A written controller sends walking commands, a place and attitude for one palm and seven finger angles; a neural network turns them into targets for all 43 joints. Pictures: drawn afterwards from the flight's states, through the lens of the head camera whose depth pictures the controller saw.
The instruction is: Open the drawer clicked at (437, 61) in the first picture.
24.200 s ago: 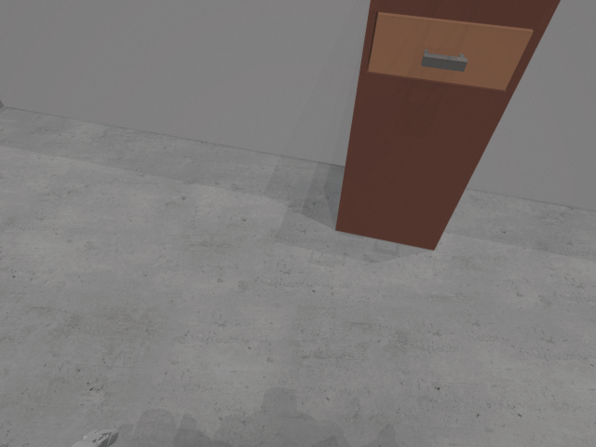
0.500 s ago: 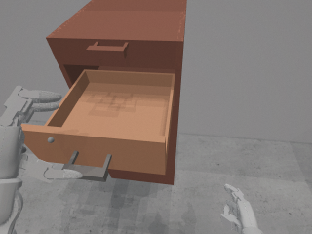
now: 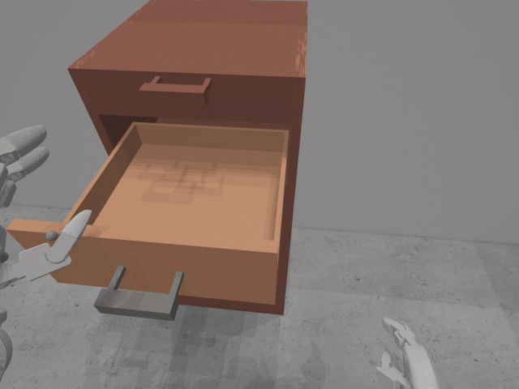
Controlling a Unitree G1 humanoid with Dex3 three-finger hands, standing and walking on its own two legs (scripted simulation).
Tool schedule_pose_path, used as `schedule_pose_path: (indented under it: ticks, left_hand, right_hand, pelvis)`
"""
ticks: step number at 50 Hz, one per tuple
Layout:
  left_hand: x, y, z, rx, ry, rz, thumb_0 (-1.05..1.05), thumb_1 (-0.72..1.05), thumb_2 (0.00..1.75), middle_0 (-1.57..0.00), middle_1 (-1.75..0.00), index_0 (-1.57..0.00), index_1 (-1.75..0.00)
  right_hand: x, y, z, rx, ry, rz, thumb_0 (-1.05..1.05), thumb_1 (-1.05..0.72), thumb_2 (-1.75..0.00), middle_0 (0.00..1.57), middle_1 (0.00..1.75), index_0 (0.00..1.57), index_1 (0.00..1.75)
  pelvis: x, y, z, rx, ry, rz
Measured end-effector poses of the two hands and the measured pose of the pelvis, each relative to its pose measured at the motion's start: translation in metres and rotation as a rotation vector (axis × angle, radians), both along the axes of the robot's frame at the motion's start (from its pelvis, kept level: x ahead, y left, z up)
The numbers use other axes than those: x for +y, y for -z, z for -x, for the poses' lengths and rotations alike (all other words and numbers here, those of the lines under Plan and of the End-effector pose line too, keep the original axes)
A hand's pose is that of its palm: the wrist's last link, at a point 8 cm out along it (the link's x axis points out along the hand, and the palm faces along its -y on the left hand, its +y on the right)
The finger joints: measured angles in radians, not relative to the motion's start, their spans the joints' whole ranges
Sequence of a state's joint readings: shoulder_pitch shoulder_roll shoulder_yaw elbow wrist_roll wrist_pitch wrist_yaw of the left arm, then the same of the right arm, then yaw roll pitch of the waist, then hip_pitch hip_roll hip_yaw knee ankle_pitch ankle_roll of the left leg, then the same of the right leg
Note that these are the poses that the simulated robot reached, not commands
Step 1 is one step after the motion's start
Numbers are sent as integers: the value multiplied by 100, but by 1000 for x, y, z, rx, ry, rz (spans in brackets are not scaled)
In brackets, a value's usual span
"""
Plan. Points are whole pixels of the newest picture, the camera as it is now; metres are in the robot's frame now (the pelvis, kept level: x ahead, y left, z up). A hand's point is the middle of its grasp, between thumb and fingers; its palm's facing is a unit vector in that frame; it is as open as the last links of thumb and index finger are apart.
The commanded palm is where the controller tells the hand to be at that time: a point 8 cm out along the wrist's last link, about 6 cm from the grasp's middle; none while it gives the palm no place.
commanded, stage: draw the hand back to the body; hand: left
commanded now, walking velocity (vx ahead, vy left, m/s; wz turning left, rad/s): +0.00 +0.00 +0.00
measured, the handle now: (143, 289) +0.23 +0.21 +0.05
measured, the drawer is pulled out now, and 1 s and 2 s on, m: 0.29 0.29 0.29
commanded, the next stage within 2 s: step back with the hand held close in 0.32 s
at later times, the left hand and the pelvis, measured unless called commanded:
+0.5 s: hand (50, 246) +0.17 +0.23 +0.24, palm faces +0.48 -0.77 -0.42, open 7.4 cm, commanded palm +0.12 +0.27 +0.24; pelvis -0.01 -0.01 +0.00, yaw +0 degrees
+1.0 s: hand (7, 307) +0.12 +0.23 +0.23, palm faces +0.52 -0.73 -0.44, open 7.4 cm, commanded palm +0.05 +0.28 +0.24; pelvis -0.08 +0.00 -0.03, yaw +0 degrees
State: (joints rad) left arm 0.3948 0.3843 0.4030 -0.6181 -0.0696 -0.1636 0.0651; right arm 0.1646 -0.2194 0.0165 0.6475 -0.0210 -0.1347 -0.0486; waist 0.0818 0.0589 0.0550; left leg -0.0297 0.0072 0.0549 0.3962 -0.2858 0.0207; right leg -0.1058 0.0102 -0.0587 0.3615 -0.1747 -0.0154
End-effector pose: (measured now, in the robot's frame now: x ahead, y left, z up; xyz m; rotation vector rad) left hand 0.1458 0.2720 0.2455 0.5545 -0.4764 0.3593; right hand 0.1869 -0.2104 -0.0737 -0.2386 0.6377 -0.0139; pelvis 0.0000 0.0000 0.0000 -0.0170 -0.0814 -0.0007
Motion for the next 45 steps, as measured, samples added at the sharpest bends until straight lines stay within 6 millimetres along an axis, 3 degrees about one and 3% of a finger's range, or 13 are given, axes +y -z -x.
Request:
schedule_pose_path:
  ticks: [13,26,35,45]
  left_hand:
    - [-2,2,12,-7,-37,30,1,79,86,-22,-37,-22,-37]
    - [-11,-3,14,-14,-34,-37,2,88,90,-21,-31,-21,-31]
    - [-17,6,4,28,57,-118,2,89,90,-21,-30,-21,-31]
    - [-10,5,46,-59,64,-172,2,89,90,-22,-30,-22,-31]
  right_hand:
    - [6,-1,-2,-12,-29,-21,2,-90,-90,20,30,21,30]
    - [-12,1,15,-3,25,-21,2,-90,-90,20,30,21,30]
    - [-36,2,54,32,168,47,2,-90,-90,20,30,21,30]
    - [-35,13,113,63,214,78,2,-90,-90,20,30,20,30]
  pelvis:
    - [-7,0,6,-12,-11,-2]
    - [-13,2,14,31,-1,1]
    - [-1,6,32,102,22,-12]
    - [3,19,62,91,20,-31]
